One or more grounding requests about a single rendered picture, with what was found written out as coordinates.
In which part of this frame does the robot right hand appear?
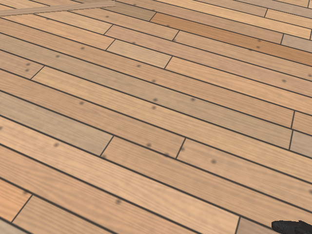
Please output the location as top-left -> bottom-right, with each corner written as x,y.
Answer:
271,220 -> 312,234

